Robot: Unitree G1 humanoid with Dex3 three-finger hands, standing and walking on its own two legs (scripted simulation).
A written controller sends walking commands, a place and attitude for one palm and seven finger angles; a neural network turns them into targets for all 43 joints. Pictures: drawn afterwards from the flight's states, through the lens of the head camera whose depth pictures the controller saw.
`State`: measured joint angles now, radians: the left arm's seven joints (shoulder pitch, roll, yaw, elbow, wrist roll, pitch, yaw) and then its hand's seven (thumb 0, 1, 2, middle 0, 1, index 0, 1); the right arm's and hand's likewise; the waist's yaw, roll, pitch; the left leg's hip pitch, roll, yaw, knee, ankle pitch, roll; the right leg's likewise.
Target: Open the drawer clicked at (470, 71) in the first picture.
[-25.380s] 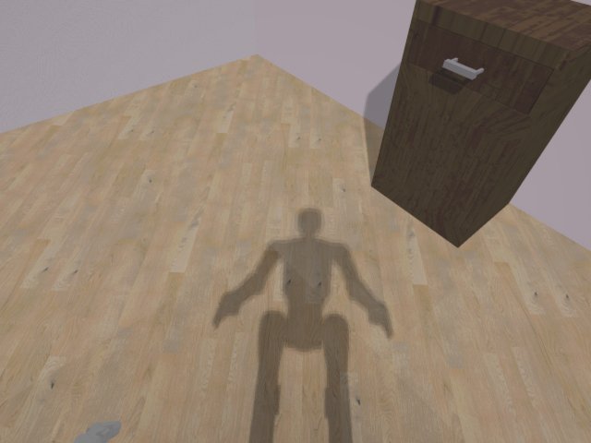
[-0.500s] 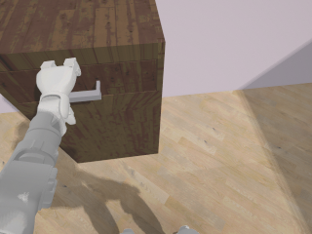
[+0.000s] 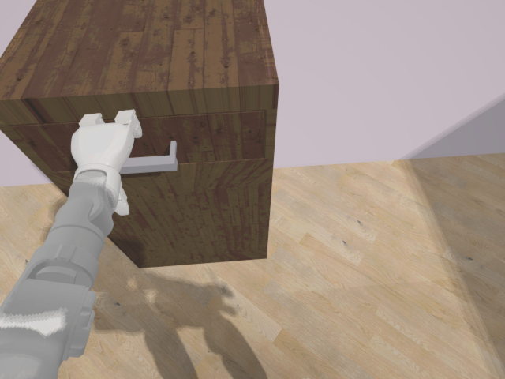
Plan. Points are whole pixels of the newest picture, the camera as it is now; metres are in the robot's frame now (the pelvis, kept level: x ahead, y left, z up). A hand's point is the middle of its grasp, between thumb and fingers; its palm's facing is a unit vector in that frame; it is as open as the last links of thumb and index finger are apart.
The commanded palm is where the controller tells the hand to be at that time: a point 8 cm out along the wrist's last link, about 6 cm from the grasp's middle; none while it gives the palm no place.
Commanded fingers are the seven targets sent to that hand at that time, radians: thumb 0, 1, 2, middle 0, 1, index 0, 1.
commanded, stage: re-aim the fingers above the handle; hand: left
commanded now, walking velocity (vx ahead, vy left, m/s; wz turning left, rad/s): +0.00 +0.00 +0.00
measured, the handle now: (148, 156) +0.53 +0.21 -0.02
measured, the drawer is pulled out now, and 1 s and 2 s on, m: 0.00 0.00 0.00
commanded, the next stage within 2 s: lower the fingers behind the handle in 1.86 s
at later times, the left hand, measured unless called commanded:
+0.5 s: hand (105, 165) +0.46 +0.26 +0.05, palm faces -0.02 +0.01 -1.00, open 13.8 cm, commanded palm +0.44 +0.24 +0.10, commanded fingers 0.00 -0.50 0.30 -0.30 -1.20 -0.30 -1.20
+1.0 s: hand (107, 166) +0.46 +0.26 +0.04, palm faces -0.11 +0.01 -0.99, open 13.7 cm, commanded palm +0.45 +0.24 +0.10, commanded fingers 0.00 -0.50 0.30 -0.30 -1.20 -0.30 -1.20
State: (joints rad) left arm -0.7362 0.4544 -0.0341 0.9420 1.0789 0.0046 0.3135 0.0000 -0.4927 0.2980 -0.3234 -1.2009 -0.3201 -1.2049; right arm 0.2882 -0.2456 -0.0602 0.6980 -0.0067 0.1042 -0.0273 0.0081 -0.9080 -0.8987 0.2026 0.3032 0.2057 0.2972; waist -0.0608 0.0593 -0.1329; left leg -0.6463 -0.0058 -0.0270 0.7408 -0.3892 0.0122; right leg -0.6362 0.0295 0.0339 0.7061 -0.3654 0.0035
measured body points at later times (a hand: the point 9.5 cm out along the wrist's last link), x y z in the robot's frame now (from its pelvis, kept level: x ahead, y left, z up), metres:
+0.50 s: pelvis -0.01 +0.00 +0.00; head +0.08 -0.01 +0.44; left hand +0.46 +0.25 +0.10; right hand +0.00 -0.27 -0.14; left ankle -0.03 +0.11 -0.71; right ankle -0.02 -0.13 -0.71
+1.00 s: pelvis -0.01 +0.01 +0.00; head +0.08 +0.00 +0.44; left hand +0.46 +0.25 +0.09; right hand +0.01 -0.25 -0.14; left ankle -0.03 +0.11 -0.71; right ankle -0.02 -0.13 -0.71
